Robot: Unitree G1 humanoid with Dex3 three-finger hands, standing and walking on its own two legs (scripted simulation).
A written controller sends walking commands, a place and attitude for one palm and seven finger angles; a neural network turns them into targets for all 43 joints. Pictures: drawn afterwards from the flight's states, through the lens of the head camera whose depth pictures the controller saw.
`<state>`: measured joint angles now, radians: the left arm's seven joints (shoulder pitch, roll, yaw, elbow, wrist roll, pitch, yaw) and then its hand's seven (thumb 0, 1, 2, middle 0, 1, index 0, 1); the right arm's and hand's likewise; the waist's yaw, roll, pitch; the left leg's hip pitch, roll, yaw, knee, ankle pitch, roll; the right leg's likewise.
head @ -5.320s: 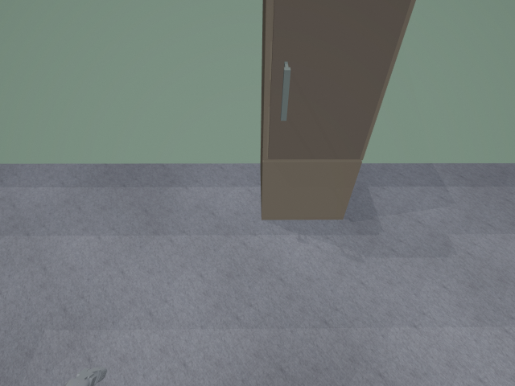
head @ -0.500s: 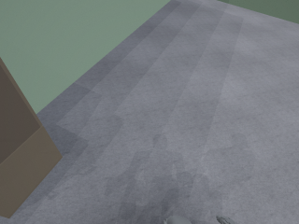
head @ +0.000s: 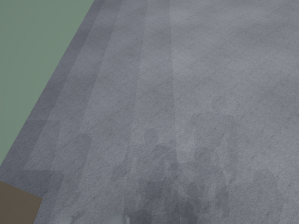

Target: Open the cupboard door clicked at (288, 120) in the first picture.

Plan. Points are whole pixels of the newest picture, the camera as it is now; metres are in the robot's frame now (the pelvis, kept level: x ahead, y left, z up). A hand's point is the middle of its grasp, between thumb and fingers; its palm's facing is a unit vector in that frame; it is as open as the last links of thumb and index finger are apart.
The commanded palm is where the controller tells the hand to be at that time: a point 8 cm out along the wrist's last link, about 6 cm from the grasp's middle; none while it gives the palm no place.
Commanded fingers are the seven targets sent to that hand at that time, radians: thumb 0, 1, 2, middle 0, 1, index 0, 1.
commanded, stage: walk to a spot facing it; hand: left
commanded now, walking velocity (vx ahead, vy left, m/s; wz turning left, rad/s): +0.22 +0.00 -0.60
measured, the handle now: out of the picture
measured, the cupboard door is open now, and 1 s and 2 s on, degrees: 0 0 0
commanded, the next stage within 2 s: turn to face it in 0.90 s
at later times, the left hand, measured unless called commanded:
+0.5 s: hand out of the picture +0.10 +0.25 -0.18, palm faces -0.16 -0.97 -0.18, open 7.4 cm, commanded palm none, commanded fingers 0.00 0.90 0.90 -0.20 -0.30 -0.20 -0.30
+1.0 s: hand (140, 157) +0.36 +0.06 -0.16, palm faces -0.57 -0.78 -0.26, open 7.4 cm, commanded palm none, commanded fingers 0.00 0.90 0.90 -0.20 -0.30 -0.20 -0.30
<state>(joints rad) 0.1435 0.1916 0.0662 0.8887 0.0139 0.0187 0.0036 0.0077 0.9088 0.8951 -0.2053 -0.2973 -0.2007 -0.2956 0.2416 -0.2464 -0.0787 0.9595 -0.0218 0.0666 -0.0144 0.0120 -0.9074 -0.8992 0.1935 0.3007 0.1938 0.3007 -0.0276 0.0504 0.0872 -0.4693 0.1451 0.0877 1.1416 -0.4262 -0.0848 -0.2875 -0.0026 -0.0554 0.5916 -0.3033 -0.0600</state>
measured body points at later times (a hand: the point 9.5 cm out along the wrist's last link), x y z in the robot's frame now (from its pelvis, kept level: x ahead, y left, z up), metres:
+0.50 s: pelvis +0.05 +0.05 +0.00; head +0.07 +0.08 +0.45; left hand +0.11 +0.30 -0.16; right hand +0.11 -0.23 -0.11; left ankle +0.08 +0.15 -0.73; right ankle +0.01 -0.07 -0.69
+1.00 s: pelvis +0.12 -0.01 -0.01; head +0.16 -0.06 +0.43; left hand +0.39 +0.10 -0.14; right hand -0.05 -0.18 -0.18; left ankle +0.10 +0.15 -0.66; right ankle +0.12 -0.09 -0.73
